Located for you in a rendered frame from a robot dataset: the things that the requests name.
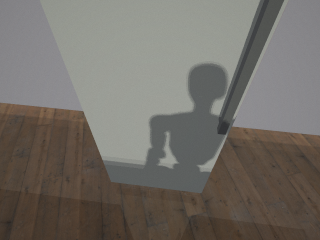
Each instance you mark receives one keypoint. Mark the fridge door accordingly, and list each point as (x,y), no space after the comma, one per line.
(153,77)

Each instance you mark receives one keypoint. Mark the handle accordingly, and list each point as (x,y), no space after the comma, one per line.
(265,21)

